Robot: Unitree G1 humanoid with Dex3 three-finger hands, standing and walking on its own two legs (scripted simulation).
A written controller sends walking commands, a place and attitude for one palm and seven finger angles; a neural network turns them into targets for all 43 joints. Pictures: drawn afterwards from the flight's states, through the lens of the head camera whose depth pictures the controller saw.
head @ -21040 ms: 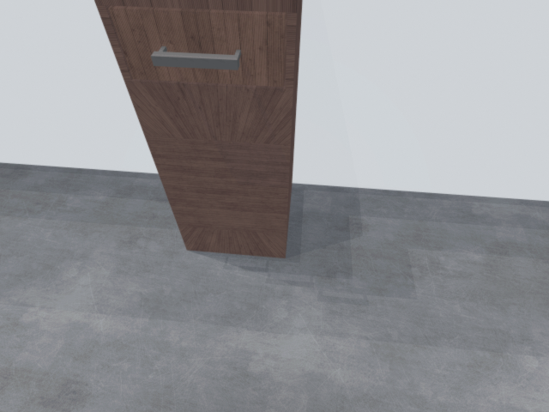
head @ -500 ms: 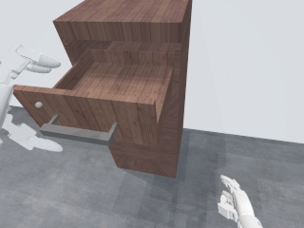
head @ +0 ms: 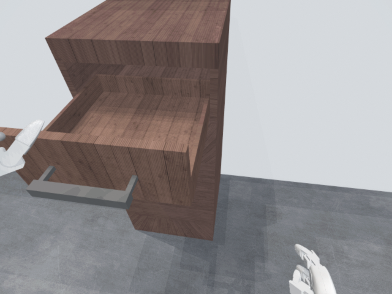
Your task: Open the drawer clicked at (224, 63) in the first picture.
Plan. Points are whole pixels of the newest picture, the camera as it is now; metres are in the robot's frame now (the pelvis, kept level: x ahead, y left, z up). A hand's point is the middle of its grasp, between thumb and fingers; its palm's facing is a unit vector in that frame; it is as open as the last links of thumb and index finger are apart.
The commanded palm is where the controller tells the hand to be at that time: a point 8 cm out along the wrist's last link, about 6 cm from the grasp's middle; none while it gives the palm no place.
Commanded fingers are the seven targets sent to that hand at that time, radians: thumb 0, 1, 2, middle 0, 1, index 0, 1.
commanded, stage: draw the hand back to the body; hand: left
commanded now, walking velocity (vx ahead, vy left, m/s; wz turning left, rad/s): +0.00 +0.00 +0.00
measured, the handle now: (85, 184) +0.27 +0.25 +0.12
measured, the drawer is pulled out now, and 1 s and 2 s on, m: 0.28 0.28 0.28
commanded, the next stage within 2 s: step back with the hand held close in 0.38 s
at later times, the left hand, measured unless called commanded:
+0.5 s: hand out of the picture +0.17 +0.24 +0.31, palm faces +0.60 -0.75 -0.27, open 7.5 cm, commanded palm +0.12 +0.28 +0.31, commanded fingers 0.00 0.90 0.90 -0.20 -0.30 -0.20 -0.30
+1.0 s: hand out of the picture +0.12 +0.25 +0.31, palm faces +0.63 -0.66 -0.40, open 7.4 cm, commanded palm +0.05 +0.30 +0.31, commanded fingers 0.00 0.90 0.90 -0.20 -0.30 -0.20 -0.30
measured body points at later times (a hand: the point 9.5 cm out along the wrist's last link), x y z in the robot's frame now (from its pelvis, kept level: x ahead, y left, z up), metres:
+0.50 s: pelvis -0.01 +0.00 +0.00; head -0.04 -0.02 +0.45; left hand +0.13 +0.28 +0.33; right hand +0.19 -0.20 -0.08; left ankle -0.03 +0.13 -0.74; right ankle +0.02 -0.12 -0.74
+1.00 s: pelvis -0.08 +0.02 -0.02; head -0.06 +0.02 +0.43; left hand +0.08 +0.28 +0.33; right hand +0.09 -0.22 -0.10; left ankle -0.03 +0.13 -0.74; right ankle +0.02 -0.12 -0.74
